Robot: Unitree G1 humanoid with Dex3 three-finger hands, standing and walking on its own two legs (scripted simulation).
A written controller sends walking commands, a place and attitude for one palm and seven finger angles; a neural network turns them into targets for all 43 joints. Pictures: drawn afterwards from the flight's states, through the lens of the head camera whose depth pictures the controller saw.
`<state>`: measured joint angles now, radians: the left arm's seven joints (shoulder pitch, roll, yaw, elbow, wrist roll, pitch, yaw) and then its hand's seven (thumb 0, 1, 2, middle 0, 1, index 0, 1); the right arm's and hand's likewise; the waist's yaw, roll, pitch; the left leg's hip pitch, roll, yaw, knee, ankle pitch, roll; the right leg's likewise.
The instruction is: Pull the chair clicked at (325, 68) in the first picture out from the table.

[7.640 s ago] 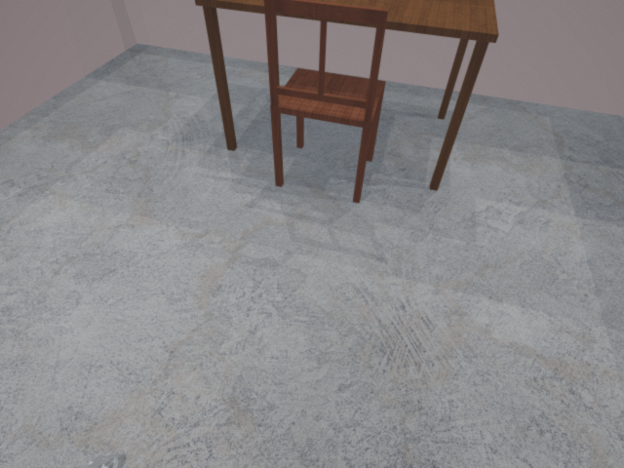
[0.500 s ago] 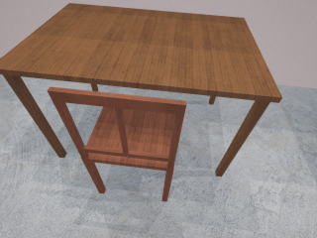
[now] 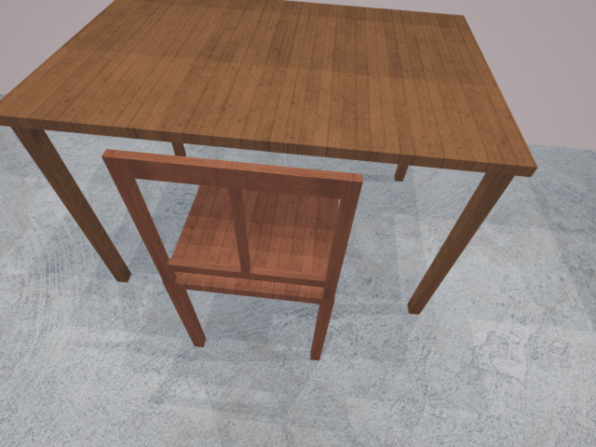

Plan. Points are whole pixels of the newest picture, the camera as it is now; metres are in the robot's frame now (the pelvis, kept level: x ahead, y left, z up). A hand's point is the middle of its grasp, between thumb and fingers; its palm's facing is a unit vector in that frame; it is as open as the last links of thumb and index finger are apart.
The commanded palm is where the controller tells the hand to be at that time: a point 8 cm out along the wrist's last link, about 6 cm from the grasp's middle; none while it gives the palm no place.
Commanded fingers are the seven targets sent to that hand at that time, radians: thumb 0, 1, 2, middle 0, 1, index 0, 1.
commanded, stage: look again from close up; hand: left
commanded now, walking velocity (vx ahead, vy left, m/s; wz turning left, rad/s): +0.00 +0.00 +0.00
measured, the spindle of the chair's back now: (241, 233) +0.51 +0.15 -0.11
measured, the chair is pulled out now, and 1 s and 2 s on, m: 0.00 0.00 0.00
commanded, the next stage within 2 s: shuffle to correct the standing spot in 0.20 s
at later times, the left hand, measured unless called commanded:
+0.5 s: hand out of the picture -0.03 +0.16 -0.17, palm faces +0.03 -0.99 -0.17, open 7.4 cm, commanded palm none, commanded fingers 0.00 0.90 0.90 -0.20 -0.30 -0.20 -0.30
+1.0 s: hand out of the picture +0.05 +0.14 -0.18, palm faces +0.03 -0.98 -0.21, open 7.3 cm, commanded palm none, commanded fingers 0.00 0.90 0.90 -0.20 -0.30 -0.20 -0.30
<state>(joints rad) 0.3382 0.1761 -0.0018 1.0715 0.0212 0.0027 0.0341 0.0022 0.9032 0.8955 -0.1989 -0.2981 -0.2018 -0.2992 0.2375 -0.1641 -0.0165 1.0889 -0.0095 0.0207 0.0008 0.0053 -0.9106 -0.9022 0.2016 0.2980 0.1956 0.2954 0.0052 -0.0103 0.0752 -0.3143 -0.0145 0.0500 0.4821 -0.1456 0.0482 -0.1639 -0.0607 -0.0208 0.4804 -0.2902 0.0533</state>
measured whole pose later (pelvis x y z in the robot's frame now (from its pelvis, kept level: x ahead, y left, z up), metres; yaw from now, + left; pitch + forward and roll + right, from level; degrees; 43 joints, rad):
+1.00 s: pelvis +0.05 -0.03 +0.00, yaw -1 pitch +0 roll +1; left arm 0.29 0.12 0.02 1.05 0.02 -0.01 0.05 0.01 0.92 0.90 -0.20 -0.30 -0.20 -0.30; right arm 0.22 -0.16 -0.03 1.10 -0.01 0.01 -0.03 0.02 -0.92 -0.90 0.20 0.30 0.20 0.30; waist 0.00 0.00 0.08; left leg -0.29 0.00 0.06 0.54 -0.25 0.01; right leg -0.15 -0.04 -0.01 0.53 -0.39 0.02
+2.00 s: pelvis +0.03 -0.01 +0.00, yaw +0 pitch -1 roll +0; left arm 0.29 0.19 -0.01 1.04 0.02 -0.01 0.03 0.00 0.90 0.90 -0.20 -0.30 -0.20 -0.30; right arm 0.24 -0.18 0.01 1.06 -0.01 -0.01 0.00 0.01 -0.92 -0.90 0.20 0.30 0.20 0.30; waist 0.00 -0.01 0.04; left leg -0.31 -0.02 0.04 0.53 -0.21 0.04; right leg -0.15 -0.06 -0.02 0.51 -0.35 0.04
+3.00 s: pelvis +0.00 -0.04 -0.05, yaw +0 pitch +10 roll +0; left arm 0.29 0.24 0.25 0.31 -0.26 -0.53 -0.34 0.00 0.76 0.83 -0.18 -0.27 -0.18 -0.28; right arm 0.18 -0.22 -0.04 0.65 0.02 -0.25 -0.01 0.01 -0.90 -0.90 0.21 0.30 0.20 0.30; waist -0.03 -0.01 -0.12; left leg -0.76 0.04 0.02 0.91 -0.32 -0.01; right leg -0.63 -0.02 -0.03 0.96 -0.50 -0.01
